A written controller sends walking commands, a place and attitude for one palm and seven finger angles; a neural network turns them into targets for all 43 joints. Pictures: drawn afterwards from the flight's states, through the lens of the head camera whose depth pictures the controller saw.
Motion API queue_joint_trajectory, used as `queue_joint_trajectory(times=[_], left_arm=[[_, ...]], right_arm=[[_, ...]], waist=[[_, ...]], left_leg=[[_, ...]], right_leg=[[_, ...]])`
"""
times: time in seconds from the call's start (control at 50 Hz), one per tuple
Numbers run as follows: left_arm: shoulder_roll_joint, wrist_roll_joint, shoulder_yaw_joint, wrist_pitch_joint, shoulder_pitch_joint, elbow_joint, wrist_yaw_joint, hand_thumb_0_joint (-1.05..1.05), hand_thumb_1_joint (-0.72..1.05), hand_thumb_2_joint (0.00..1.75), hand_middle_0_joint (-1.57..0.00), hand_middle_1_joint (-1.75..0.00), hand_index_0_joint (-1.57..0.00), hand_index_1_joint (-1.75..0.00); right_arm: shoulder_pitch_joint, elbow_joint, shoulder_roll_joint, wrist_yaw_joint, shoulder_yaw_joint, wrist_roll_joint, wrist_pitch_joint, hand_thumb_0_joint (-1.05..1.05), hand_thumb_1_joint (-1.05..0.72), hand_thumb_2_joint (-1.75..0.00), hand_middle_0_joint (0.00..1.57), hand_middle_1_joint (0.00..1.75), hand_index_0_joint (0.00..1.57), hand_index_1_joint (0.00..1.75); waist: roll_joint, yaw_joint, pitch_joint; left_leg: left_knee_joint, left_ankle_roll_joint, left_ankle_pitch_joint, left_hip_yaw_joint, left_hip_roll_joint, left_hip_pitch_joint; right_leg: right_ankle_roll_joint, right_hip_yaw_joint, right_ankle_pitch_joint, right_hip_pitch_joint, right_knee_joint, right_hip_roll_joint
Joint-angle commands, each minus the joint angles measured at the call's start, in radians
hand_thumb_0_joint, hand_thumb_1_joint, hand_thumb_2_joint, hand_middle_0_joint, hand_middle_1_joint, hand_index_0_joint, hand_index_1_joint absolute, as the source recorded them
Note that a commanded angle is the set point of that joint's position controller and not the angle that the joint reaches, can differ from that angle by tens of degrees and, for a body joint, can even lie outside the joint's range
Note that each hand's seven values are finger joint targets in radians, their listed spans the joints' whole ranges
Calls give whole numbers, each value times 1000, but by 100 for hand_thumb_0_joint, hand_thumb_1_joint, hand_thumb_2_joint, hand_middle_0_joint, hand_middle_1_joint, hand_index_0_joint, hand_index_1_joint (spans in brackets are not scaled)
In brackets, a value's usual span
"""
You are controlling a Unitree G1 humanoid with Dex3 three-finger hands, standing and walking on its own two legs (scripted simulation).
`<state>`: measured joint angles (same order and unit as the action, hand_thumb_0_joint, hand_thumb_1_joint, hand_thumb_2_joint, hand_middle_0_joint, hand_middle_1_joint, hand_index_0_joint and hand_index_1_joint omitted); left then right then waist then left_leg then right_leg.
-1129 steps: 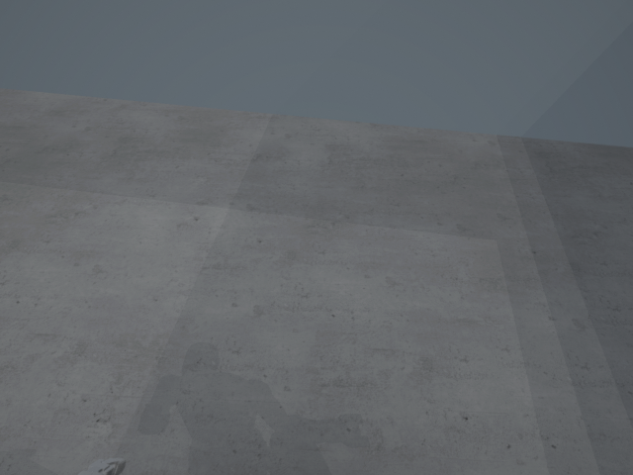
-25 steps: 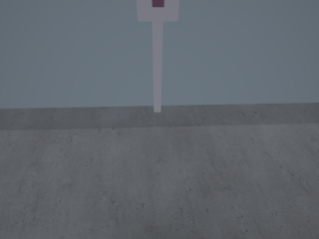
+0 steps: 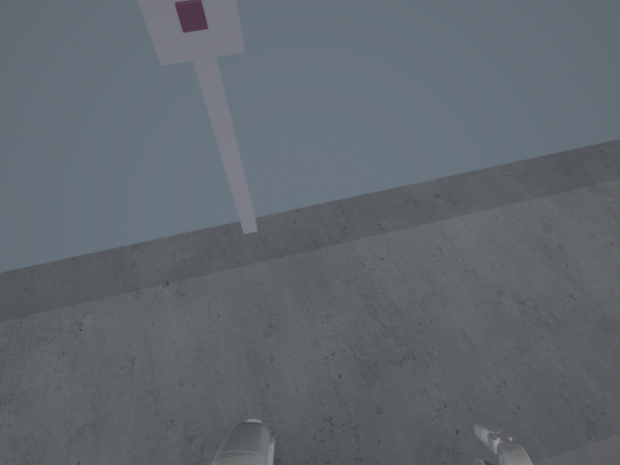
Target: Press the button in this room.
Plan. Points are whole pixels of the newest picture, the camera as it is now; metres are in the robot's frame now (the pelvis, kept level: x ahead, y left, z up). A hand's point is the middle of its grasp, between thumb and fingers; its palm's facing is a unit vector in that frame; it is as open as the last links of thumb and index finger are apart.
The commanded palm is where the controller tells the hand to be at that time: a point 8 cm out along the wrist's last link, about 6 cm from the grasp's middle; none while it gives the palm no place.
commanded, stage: walk to a spot facing it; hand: left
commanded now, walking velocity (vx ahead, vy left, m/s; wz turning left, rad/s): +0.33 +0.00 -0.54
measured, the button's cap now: (191, 15) +0.97 +0.38 +0.10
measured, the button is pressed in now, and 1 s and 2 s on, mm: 0 0 0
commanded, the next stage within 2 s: turn to face it in 1.92 s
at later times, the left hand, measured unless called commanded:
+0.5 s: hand (199, 323) +0.34 +0.25 -0.17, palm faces -0.28 -0.93 -0.24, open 7.4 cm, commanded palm none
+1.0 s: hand (284, 284) +0.44 +0.11 -0.17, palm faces -0.58 -0.78 -0.24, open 7.4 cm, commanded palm none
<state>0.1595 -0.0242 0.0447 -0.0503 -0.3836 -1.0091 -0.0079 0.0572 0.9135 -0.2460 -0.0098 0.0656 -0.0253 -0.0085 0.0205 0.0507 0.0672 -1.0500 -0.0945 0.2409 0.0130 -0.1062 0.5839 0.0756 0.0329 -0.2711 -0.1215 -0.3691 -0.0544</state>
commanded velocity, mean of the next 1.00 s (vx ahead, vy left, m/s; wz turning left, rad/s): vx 0.07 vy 0.00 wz -0.60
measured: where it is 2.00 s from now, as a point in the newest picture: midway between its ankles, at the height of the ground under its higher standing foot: (333, 434)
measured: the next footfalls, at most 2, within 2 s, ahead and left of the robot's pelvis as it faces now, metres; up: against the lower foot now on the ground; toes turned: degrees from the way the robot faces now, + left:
left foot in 0.22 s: +0.21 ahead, +0.16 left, +0.00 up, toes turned -2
right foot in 0.72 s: +0.26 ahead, -0.10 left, +0.00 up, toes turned -34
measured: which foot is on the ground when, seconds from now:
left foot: up 0.00-0.20, down 0.22-0.72, up 0.74-1.00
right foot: down 0.00-0.22, up 0.24-0.70, down 0.72-1.00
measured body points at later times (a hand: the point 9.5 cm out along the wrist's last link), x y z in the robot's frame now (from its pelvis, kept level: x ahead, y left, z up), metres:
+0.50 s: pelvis +0.17 +0.07 +0.00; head +0.22 +0.08 +0.44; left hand +0.36 +0.30 -0.15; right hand +0.10 -0.17 -0.14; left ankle +0.17 +0.17 -0.75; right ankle +0.16 -0.07 -0.66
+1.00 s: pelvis +0.25 +0.01 -0.01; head +0.28 -0.04 +0.44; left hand +0.47 +0.15 -0.15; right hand +0.18 -0.25 -0.16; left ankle +0.36 +0.15 -0.67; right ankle +0.23 -0.08 -0.75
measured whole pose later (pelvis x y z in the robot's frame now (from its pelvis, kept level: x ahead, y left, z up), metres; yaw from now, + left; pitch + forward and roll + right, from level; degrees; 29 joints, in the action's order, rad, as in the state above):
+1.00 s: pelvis +0.25 +0.01 -0.01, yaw -36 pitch +0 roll +2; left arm 0.19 -0.02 0.04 0.02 -0.14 -0.92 0.00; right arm 0.12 0.90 -0.22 0.02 0.04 -0.02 -0.04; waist 0.01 -0.02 0.11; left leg -1.06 -0.11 0.40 0.02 -0.11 0.52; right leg 0.06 0.02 -0.23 -0.31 -0.54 -0.04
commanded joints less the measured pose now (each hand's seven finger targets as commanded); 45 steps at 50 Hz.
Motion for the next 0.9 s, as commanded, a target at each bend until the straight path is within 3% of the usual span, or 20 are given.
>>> queue_joint_trajectory(times=[0.0,0.1,0.14,0.16,0.18,0.2,0.22,0.26,0.3,0.34,0.48,0.6,0.64,0.66,0.68,0.7,0.72,0.74,0.8,0.88], left_arm=[[193,2,41,-16,-96,32,14,0,90,90,-20,-30,-20,-30],[226,-1,51,-5,-51,33,22,0,90,90,-20,-30,-20,-30],[245,8,59,-4,25,48,19,0,90,90,-20,-30,-20,-30],[231,14,59,-6,44,57,17,0,90,90,-20,-30,-20,-30],[180,26,55,-5,17,71,6,0,90,90,-20,-30,-20,-30],[137,28,43,-10,10,89,-5,0,90,90,-20,-30,-20,-30],[147,20,41,-7,56,91,-3,0,90,90,-20,-30,-20,-30],[146,6,49,7,141,99,-20,0,90,90,-20,-30,-20,-30],[117,0,47,35,115,89,-34,0,90,90,-20,-30,-20,-30],[96,0,46,60,103,93,-36,0,90,90,-20,-30,-20,-30],[84,-3,38,92,275,162,-35,0,90,90,-20,-30,-20,-30],[103,-2,35,80,387,205,-28,0,90,90,-20,-30,-20,-30],[123,-2,41,67,311,196,-23,0,90,90,-20,-30,-20,-30],[159,-2,48,52,215,172,-18,0,90,90,-20,-30,-20,-30],[253,-8,67,34,94,137,-6,0,90,90,-20,-30,-20,-30],[375,5,88,26,-10,108,10,0,90,90,-20,-30,-20,-30],[373,29,90,37,-11,104,25,0,90,90,-20,-30,-20,-30],[350,28,83,50,79,131,30,0,90,90,-20,-30,-20,-30],[262,19,54,57,265,180,34,0,90,90,-20,-30,-20,-30],[252,10,55,49,266,177,23,0,90,90,-20,-30,-20,-30]], right_arm=[[-131,-119,-46,-7,4,4,32,0,-90,-90,20,30,20,30],[-147,-139,-43,-8,-5,14,53,0,-90,-90,20,30,20,30],[6,-95,-67,3,2,13,64,0,-90,-90,20,30,20,30],[154,-49,-110,19,11,11,72,0,-90,-90,20,30,20,30],[301,-11,-218,31,38,-3,80,0,-90,-90,20,30,20,30],[400,2,-289,28,50,-2,71,0,-90,-90,20,30,20,30],[367,4,-253,28,38,2,66,0,-90,-90,20,30,20,30],[241,-21,-138,25,11,2,69,0,-90,-90,20,30,20,30],[185,-18,-80,28,-4,4,77,0,-90,-90,20,30,20,30],[199,-4,-71,33,-5,5,84,0,-90,-90,20,30,20,30],[277,41,-89,35,13,5,69,0,-90,-90,20,30,20,30],[341,63,-121,29,37,-1,45,0,-90,-90,20,30,20,30],[329,53,-144,27,43,3,39,0,-90,-90,20,30,20,30],[331,43,-150,24,42,9,37,0,-90,-90,20,30,20,30],[348,20,-120,15,34,21,32,0,-90,-90,20,30,20,30],[313,-28,-55,14,15,25,26,0,-90,-90,20,30,20,30],[243,-43,-76,31,8,30,16,0,-90,-90,20,30,20,30],[209,-54,-68,32,12,28,11,0,-90,-90,20,30,20,30],[226,-20,-68,30,11,8,-19,0,-90,-90,20,30,20,30],[231,-22,-60,30,8,6,-30,0,-90,-90,20,30,20,30]], waist=[[-138,29,-4],[-168,26,-23],[-144,-54,-74],[-94,-114,-147],[115,-161,-265],[298,-168,-307],[217,-165,-248],[147,-103,-38],[117,-47,-3],[120,-29,-28],[104,-59,-22],[135,-104,-21],[143,-61,-68],[100,-10,-129],[-81,41,-232],[-288,70,-314],[-230,73,-354],[-155,43,-276],[-93,-59,-125],[-145,-76,-108]], left_leg=[[103,2,8,10,0,147],[354,33,61,30,38,-42],[515,45,-27,63,81,-285],[599,59,-106,45,59,-543],[618,123,-102,-190,-166,-819],[669,225,-174,-449,-416,-893],[726,265,-137,-473,-448,-779],[782,240,-79,-306,-356,-515],[782,204,-203,-112,-288,-400],[770,193,-355,15,-246,-390],[721,195,-533,153,-240,-489],[610,181,-682,204,-271,-550],[487,151,-809,243,-268,-574],[319,113,-803,264,-248,-535],[63,58,-487,286,-196,-259],[-275,-12,401,236,-3,40],[-306,5,408,32,-20,11],[-323,8,348,6,-37,61],[-188,-5,186,11,-59,-54],[-91,-12,141,21,-17,-89]], right_leg=[[115,282,371,155,93,265],[100,287,485,127,18,259],[63,236,548,40,-96,202],[27,212,520,-79,-244,149],[-17,121,219,-286,-488,46],[-55,9,-331,-470,-788,-11],[-61,39,-334,-522,-929,30],[-75,10,-188,-540,-987,123],[-93,-28,-110,-476,-941,153],[-112,-44,-43,-456,-915,154],[-137,-93,44,-499,-673,158],[-101,-165,-45,-382,-411,104],[-76,-185,-32,-270,-295,69],[-62,-180,73,-109,-159,59],[-4,-11,458,240,-120,207],[150,390,1143,403,-167,505],[182,337,1123,336,-134,494],[185,308,889,300,-122,449],[95,154,590,-24,-30,320],[89,165,481,-118,4,261]])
